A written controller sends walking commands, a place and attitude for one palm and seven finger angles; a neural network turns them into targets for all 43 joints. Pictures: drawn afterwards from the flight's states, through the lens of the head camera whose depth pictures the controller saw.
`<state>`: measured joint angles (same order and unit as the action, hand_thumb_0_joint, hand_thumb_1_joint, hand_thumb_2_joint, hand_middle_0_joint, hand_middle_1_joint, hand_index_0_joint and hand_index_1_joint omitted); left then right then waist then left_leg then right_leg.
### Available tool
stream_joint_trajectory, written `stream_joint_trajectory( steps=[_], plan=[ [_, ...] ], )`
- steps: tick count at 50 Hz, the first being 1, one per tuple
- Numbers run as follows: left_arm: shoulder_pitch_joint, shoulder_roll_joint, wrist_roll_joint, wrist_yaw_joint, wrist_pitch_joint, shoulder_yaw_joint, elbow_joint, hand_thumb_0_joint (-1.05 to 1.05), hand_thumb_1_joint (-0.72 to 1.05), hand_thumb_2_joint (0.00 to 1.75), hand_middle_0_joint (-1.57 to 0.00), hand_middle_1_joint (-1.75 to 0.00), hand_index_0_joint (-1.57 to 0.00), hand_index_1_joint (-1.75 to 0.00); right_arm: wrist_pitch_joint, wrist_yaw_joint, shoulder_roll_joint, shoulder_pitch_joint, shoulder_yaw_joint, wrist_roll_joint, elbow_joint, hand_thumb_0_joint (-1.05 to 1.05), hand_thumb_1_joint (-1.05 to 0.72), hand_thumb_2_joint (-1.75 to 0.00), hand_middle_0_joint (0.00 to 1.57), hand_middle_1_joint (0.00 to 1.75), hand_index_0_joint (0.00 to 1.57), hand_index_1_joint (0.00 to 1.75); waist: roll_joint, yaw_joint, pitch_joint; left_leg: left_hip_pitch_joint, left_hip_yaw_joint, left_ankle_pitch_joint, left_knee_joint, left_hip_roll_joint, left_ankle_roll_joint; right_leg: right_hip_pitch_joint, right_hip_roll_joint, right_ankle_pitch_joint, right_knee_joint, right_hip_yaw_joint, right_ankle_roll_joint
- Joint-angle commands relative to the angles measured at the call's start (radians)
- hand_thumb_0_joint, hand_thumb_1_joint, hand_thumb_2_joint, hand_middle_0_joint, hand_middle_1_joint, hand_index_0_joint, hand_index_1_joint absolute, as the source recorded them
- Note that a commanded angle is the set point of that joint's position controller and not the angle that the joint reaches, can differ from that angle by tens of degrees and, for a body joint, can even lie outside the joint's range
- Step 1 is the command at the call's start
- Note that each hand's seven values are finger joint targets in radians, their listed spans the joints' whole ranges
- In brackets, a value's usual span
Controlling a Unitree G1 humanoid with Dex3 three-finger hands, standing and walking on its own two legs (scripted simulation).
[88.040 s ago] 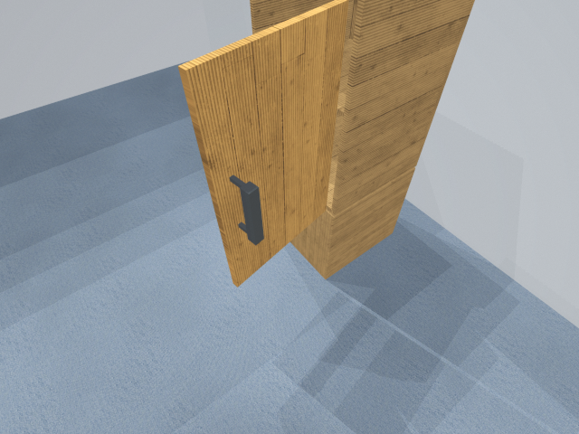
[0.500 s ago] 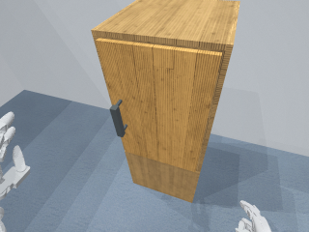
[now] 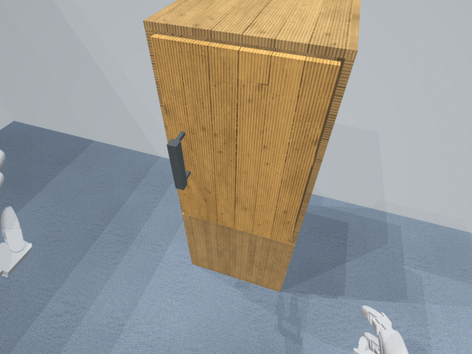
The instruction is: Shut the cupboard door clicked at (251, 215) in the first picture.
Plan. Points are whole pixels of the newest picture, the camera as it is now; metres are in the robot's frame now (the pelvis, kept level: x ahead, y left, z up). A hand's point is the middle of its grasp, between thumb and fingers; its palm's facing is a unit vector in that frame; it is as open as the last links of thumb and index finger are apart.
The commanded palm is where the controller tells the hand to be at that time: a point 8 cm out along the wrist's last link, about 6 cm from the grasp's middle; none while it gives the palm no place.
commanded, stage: step back with the hand held close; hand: left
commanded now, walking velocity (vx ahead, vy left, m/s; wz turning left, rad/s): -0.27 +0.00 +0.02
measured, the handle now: (181, 160) +0.59 +0.18 -0.04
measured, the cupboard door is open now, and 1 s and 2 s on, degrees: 0 0 0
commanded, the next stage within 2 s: stop stepping back and stand still in 0.86 s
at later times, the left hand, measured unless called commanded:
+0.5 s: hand (19, 263) +0.18 +0.26 +0.18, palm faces +0.42 -0.79 -0.44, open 7.4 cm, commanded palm +0.11 +0.29 +0.19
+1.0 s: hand out of the picture +0.03 +0.25 +0.17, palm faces +0.41 -0.80 -0.44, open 7.4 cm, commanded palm -0.04 +0.28 +0.19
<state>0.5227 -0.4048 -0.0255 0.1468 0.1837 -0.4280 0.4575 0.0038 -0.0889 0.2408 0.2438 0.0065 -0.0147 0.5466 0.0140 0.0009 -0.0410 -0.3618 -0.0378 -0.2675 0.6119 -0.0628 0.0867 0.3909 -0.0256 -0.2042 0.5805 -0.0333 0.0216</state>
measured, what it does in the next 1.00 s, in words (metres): walks backwards: left foot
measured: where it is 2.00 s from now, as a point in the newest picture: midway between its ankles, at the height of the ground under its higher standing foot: outside the picture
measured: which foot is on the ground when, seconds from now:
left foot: down 0.00-0.66, up 0.68-0.88, down 0.90-1.00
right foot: down 0.00-0.96, up 0.98-1.00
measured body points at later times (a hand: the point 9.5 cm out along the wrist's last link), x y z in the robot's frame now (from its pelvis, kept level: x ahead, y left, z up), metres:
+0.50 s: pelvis -0.03 -0.01 +0.01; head +0.00 +0.02 +0.45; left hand +0.15 +0.30 +0.20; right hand +0.15 -0.24 -0.07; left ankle +0.03 +0.07 -0.73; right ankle -0.12 -0.13 -0.71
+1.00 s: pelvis -0.17 -0.02 +0.01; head -0.17 +0.01 +0.46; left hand +0.00 +0.29 +0.19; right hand -0.01 -0.28 -0.06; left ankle -0.11 +0.08 -0.73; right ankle -0.15 -0.13 -0.72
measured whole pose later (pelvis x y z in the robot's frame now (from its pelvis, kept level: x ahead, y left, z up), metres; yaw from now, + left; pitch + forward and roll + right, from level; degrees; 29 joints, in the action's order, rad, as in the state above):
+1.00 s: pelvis -0.17 -0.02 +0.01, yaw +2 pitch +2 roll -2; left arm 0.55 -0.46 -0.05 0.15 0.18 -0.42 0.51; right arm 0.01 -0.09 0.23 0.21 -0.02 -0.01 0.60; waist -0.05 -0.02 -0.04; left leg -0.39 0.00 -0.16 0.52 0.00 0.03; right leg 0.35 -0.05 -0.28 0.60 0.01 -0.02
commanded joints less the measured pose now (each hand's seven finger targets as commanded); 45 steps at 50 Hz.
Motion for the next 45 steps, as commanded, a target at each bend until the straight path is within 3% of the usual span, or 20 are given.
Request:
stream_joint_trajectory(
  steps=[1, 3, 6, 8, 11, 13, 15, 20, 25, 26, 28, 30, 32, 34, 36, 38, 39, 42, 44, 45],
  plan=[
    [-0.090, -0.189, 0.006, 0.030, 0.068, -0.117, 0.199, 0.00, 0.90, 0.90, -0.20, -0.30, -0.20, -0.30, 0.059, -0.004, 0.138, -0.093, -0.061, 0.005, -0.149, 0.00, -0.90, -0.90, 0.20, 0.30, 0.20, 0.30, -0.003, -0.010, -0.028, -0.386, 0.214, -0.341, -0.203, 0.161, 0.020, -0.328, 0.113, -0.041, -0.040, 0.225, 0.008],
    [-0.096, -0.208, 0.004, 0.034, 0.074, -0.125, 0.226, 0.00, 0.90, 0.90, -0.20, -0.30, -0.20, -0.30, 0.063, 0.004, 0.142, -0.091, -0.065, 0.008, -0.143, 0.00, -0.90, -0.90, 0.20, 0.30, 0.20, 0.30, -0.021, -0.013, -0.028, -0.296, 0.193, -0.304, -0.128, 0.133, 0.000, -0.214, 0.155, -0.142, -0.126, 0.278, 0.036],
    [-0.071, -0.216, -0.001, 0.046, 0.092, -0.126, 0.254, 0.00, 0.90, 0.90, -0.20, -0.30, -0.20, -0.30, 0.070, 0.011, 0.129, -0.092, -0.058, 0.011, -0.132, 0.00, -0.90, -0.90, 0.20, 0.30, 0.20, 0.30, -0.016, -0.017, -0.028, -0.225, 0.193, -0.232, -0.110, 0.127, -0.012, -0.132, 0.174, -0.167, -0.160, 0.266, 0.049],
    [-0.051, -0.239, -0.001, 0.052, 0.102, -0.154, 0.262, 0.00, 0.90, 0.90, -0.20, -0.30, -0.20, -0.30, 0.073, 0.008, 0.140, -0.096, -0.061, 0.013, -0.125, 0.00, -0.90, -0.90, 0.20, 0.30, 0.20, 0.30, 0.035, -0.018, -0.042, -0.244, 0.218, -0.244, -0.176, 0.155, -0.004, -0.166, 0.128, -0.136, -0.119, 0.213, 0.027],
    [-0.049, -0.213, 0.009, 0.045, 0.114, -0.157, 0.269, 0.00, 0.90, 0.90, -0.20, -0.30, -0.20, -0.30, 0.083, -0.001, 0.143, -0.110, -0.058, 0.022, -0.124, 0.00, -0.90, -0.90, 0.20, 0.30, 0.20, 0.30, 0.173, -0.008, -0.046, -0.450, 0.331, -0.290, -0.362, 0.272, 0.043, -0.385, 0.002, 0.063, 0.132, 0.098, -0.022],
    [-0.062, -0.229, 0.010, 0.035, 0.115, -0.178, 0.261, 0.00, 0.90, 0.90, -0.20, -0.30, -0.20, -0.30, 0.092, -0.004, 0.141, -0.114, -0.070, 0.030, -0.119, 0.00, -0.90, -0.90, 0.20, 0.30, 0.20, 0.30, 0.157, 0.002, -0.061, -0.448, 0.357, -0.199, -0.369, 0.306, 0.048, -0.405, -0.033, 0.098, 0.201, 0.088, -0.031],
    [-0.047, -0.203, 0.001, 0.021, 0.119, -0.159, 0.263, 0.00, 0.90, 0.90, -0.20, -0.30, -0.20, -0.30, 0.100, 0.001, 0.135, -0.107, -0.076, 0.034, -0.112, 0.00, -0.90, -0.90, 0.20, 0.30, 0.20, 0.30, 0.108, 0.001, -0.075, -0.352, 0.343, -0.031, -0.328, 0.313, 0.045, -0.342, -0.036, 0.033, 0.205, 0.098, -0.026],
    [-0.028, -0.170, -0.014, -0.001, 0.132, -0.117, 0.270, 0.00, 0.90, 0.90, -0.20, -0.30, -0.20, -0.30, 0.125, 0.016, 0.124, -0.111, -0.072, 0.048, -0.072, 0.00, -0.90, -0.90, 0.20, 0.30, 0.20, 0.30, 0.134, -0.001, -0.116, -0.123, 0.305, 0.265, -0.287, 0.318, 0.029, -0.223, -0.045, -0.103, 0.117, 0.080, -0.029],
    [-0.020, -0.195, -0.030, -0.001, 0.139, -0.116, 0.326, 0.00, 0.90, 0.90, -0.20, -0.30, -0.20, -0.30, 0.135, 0.032, 0.108, -0.116, -0.067, 0.043, -0.034, 0.00, -0.90, -0.90, 0.20, 0.30, 0.20, 0.30, 0.159, 0.002, -0.274, 0.226, 0.239, 0.694, -0.179, 0.288, 0.001, -0.133, -0.032, -0.006, -0.054, 0.064, -0.032],
    [-0.019, -0.207, -0.033, -0.001, 0.137, -0.125, 0.343, 0.00, 0.90, 0.90, -0.20, -0.30, -0.20, -0.30, 0.130, 0.034, 0.108, -0.123, -0.065, 0.041, -0.037, 0.00, -0.90, -0.90, 0.20, 0.30, 0.20, 0.30, 0.183, 0.001, -0.305, 0.250, 0.220, 0.711, -0.170, 0.282, -0.003, -0.144, -0.030, 0.017, -0.063, 0.061, -0.035],
    [0.035, -0.249, -0.039, 0.002, 0.128, -0.176, 0.357, 0.00, 0.90, 0.90, -0.20, -0.30, -0.20, -0.30, 0.119, 0.036, 0.109, -0.132, -0.067, 0.040, -0.050, 0.00, -0.90, -0.90, 0.20, 0.30, 0.20, 0.30, 0.172, 0.005, -0.366, 0.242, 0.193, 0.693, -0.149, 0.269, -0.008, -0.200, -0.018, 0.130, -0.081, 0.069, -0.043],
    [0.068, -0.251, -0.052, -0.001, 0.119, -0.184, 0.358, 0.00, 0.90, 0.90, -0.20, -0.30, -0.20, -0.30, 0.098, 0.035, 0.097, -0.154, -0.056, 0.024, -0.082, 0.00, -0.90, -0.90, 0.20, 0.30, 0.20, 0.30, 0.108, -0.001, -0.356, 0.165, 0.135, 0.581, -0.117, 0.235, -0.022, -0.240, 0.022, 0.315, -0.096, 0.085, -0.059],
    [0.105, -0.279, -0.058, 0.003, 0.112, -0.211, 0.308, 0.00, 0.90, 0.90, -0.20, -0.30, -0.20, -0.30, 0.075, 0.029, 0.082, -0.156, -0.051, 0.008, -0.107, 0.00, -0.90, -0.90, 0.20, 0.30, 0.20, 0.30, -0.053, -0.013, -0.320, 0.077, 0.043, 0.363, -0.027, 0.150, -0.063, -0.226, 0.145, 0.557, -0.149, 0.167, -0.076],
    [0.117, -0.296, -0.050, 0.010, 0.104, -0.218, 0.249, 0.00, 0.90, 0.90, -0.20, -0.30, -0.20, -0.30, 0.059, 0.020, 0.066, -0.176, -0.051, -0.001, -0.124, 0.00, -0.90, -0.90, 0.20, 0.30, 0.20, 0.30, -0.166, -0.002, -0.206, -0.105, 0.032, -0.091, 0.159, 0.056, -0.100, -0.185, 0.294, 0.641, -0.226, 0.282, -0.021],
    [0.099, -0.284, -0.029, 0.016, 0.076, -0.200, 0.177, 0.00, 0.90, 0.90, -0.20, -0.30, -0.20, -0.30, 0.044, 0.015, 0.062, -0.191, -0.048, 0.015, -0.108, 0.00, -0.90, -0.90, 0.20, 0.30, 0.20, 0.30, -0.150, 0.003, -0.096, -0.208, 0.092, -0.199, 0.342, 0.058, -0.102, -0.114, 0.357, 0.588, -0.239, 0.322, 0.071],
    [0.002, -0.256, -0.020, 0.023, 0.054, -0.148, 0.171, 0.00, 0.90, 0.90, -0.20, -0.30, -0.20, -0.30, 0.031, 0.004, 0.064, -0.187, -0.034, 0.025, -0.097, 0.00, -0.90, -0.90, 0.20, 0.30, 0.20, 0.30, -0.070, -0.013, -0.020, -0.186, 0.103, -0.178, 0.302, 0.081, -0.110, -0.067, 0.319, 0.604, -0.206, 0.265, 0.118],
    [-0.011, -0.238, -0.014, 0.031, 0.047, -0.124, 0.157, 0.00, 0.90, 0.90, -0.20, -0.30, -0.20, -0.30, 0.025, -0.005, 0.057, -0.179, -0.029, 0.024, -0.088, 0.00, -0.90, -0.90, 0.20, 0.30, 0.20, 0.30, -0.046, -0.016, -0.004, -0.155, 0.091, -0.149, 0.208, 0.085, -0.113, -0.089, 0.274, 0.635, -0.180, 0.221, 0.108],
    [-0.070, -0.231, -0.018, 0.037, 0.046, -0.075, 0.218, 0.00, 0.90, 0.90, -0.20, -0.30, -0.20, -0.30, 0.027, -0.015, 0.091, -0.132, -0.045, 0.009, -0.079, 0.00, -0.90, -0.90, 0.20, 0.30, 0.20, 0.30, -0.055, -0.025, -0.046, -0.016, 0.039, 0.042, -0.072, 0.061, -0.094, -0.135, 0.186, 0.580, -0.153, 0.154, 0.006],
    [-0.055, -0.253, -0.022, 0.036, 0.062, -0.087, 0.276, 0.00, 0.90, 0.90, -0.20, -0.30, -0.20, -0.30, 0.038, -0.019, 0.117, -0.130, -0.060, -0.007, -0.097, 0.00, -0.90, -0.90, 0.20, 0.30, 0.20, 0.30, 0.026, -0.006, -0.124, 0.075, 0.076, 0.373, -0.199, 0.136, -0.060, -0.171, 0.100, 0.390, -0.115, 0.106, -0.063],
    [-0.027, -0.271, -0.029, 0.034, 0.079, -0.111, 0.296, 0.00, 0.90, 0.90, -0.20, -0.30, -0.20, -0.30, 0.048, -0.015, 0.132, -0.122, -0.069, -0.017, -0.108, 0.00, -0.90, -0.90, 0.20, 0.30, 0.20, 0.30, 0.053, 0.002, -0.174, 0.084, 0.103, 0.429, -0.226, 0.183, -0.045, -0.216, 0.053, 0.304, -0.100, 0.094, -0.094]
  ],
)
